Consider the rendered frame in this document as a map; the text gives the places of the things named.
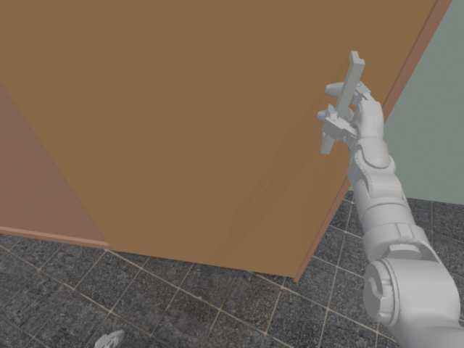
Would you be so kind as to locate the wardrobe door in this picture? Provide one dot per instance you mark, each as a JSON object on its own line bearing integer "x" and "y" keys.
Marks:
{"x": 34, "y": 194}
{"x": 187, "y": 128}

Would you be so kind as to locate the robot left hand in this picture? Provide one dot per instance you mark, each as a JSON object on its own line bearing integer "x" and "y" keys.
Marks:
{"x": 110, "y": 341}

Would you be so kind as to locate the right robot upper arm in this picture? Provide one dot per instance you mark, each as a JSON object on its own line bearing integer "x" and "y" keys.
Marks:
{"x": 416, "y": 300}

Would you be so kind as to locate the handle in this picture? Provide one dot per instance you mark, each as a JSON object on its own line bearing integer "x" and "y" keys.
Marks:
{"x": 355, "y": 70}

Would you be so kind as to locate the right robot forearm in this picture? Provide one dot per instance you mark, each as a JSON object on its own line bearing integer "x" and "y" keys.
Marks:
{"x": 387, "y": 222}

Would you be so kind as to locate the robot right hand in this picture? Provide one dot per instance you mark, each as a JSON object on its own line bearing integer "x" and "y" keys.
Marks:
{"x": 366, "y": 122}

